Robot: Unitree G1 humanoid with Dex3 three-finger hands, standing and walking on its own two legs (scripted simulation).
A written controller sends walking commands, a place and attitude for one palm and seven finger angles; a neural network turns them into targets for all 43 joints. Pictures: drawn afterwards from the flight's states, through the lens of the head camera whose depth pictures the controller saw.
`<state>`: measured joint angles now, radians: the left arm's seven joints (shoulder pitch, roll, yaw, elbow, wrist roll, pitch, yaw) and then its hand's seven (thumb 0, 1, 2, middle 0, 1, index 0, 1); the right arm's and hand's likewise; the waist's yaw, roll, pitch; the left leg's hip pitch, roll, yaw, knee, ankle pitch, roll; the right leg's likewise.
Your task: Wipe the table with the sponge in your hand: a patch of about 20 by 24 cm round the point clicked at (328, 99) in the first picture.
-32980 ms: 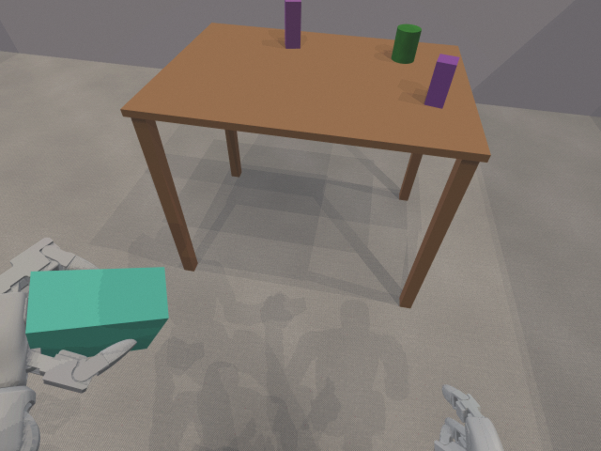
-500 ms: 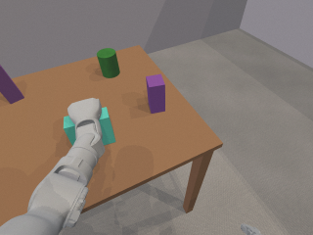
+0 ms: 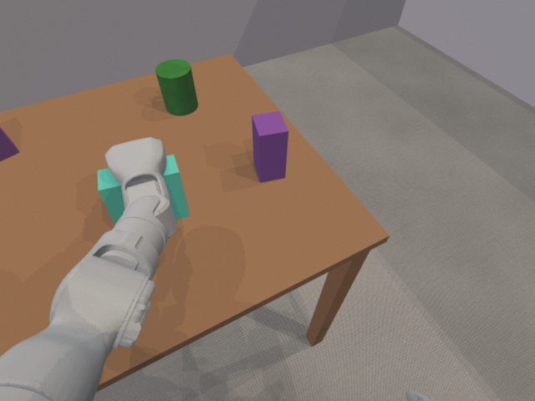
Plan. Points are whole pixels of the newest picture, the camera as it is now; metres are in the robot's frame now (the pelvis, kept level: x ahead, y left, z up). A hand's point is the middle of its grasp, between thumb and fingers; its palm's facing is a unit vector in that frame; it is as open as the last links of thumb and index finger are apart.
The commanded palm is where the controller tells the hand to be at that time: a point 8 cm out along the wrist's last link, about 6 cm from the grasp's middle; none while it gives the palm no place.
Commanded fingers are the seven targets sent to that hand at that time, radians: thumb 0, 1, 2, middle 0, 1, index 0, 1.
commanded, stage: wipe forward along the third lane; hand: left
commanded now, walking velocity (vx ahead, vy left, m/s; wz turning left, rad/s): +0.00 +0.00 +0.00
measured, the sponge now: (148, 201) +0.45 +0.20 +0.02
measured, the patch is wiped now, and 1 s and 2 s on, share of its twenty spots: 0.95 1.00 1.00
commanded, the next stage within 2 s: wipe back along the third lane in 0.12 s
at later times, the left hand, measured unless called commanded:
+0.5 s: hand (146, 172) +0.49 +0.21 +0.05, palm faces -0.07 +0.00 -1.00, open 9.7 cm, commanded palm +0.45 +0.18 +0.09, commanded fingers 0.00 0.10 1.30 -1.20 -1.60 -1.20 -1.60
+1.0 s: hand (151, 195) +0.43 +0.19 +0.05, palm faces -0.02 -0.04 -1.00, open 9.8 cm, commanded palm +0.39 +0.16 +0.09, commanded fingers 0.00 0.10 1.30 -1.20 -1.60 -1.20 -1.60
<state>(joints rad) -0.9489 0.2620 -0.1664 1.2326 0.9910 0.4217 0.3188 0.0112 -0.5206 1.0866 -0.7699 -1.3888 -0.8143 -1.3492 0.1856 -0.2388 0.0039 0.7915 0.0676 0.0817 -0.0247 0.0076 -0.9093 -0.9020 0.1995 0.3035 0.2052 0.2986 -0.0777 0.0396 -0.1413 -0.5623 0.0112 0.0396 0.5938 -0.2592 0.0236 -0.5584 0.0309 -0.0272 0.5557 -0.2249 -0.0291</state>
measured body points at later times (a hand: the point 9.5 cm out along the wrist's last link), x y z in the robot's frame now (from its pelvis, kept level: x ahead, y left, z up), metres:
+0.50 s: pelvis +0.02 +0.01 +0.00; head +0.08 +0.01 +0.45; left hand +0.49 +0.20 +0.10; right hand +0.05 -0.25 -0.14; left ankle +0.01 +0.10 -0.73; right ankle +0.02 -0.10 -0.73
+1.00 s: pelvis +0.04 +0.01 +0.01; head +0.05 +0.00 +0.46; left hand +0.43 +0.19 +0.11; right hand +0.26 -0.20 -0.09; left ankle +0.01 +0.10 -0.73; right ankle +0.02 -0.10 -0.73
